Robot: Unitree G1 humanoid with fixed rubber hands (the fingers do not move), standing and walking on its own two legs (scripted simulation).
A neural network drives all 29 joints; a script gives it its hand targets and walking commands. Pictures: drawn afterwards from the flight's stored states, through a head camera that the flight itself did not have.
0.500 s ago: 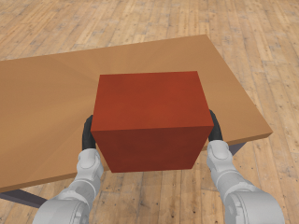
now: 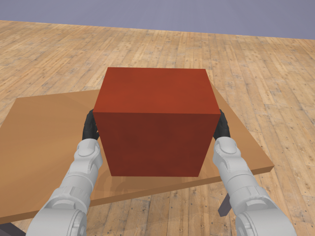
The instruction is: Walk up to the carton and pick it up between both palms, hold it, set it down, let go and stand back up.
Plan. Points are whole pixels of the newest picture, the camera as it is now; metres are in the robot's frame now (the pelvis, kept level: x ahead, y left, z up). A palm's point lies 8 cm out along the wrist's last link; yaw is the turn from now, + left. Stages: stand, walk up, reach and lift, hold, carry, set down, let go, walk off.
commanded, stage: reach and lift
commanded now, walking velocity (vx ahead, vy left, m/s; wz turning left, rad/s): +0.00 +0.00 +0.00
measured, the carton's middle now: (155, 125) +0.44 -0.02 +0.08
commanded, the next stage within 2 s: hold in 1.60 s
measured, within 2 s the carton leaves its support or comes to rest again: neither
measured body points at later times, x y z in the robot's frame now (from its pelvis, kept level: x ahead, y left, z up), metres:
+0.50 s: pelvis +0.01 +0.01 +0.01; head -0.03 +0.04 +0.46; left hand +0.37 +0.20 +0.13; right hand +0.37 -0.16 +0.13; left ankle +0.01 +0.14 -0.74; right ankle +0.00 -0.10 -0.74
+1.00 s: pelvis -0.02 +0.02 +0.01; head -0.04 +0.03 +0.46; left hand +0.37 +0.19 +0.14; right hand +0.36 -0.17 +0.14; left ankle +0.01 +0.14 -0.74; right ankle +0.00 -0.10 -0.74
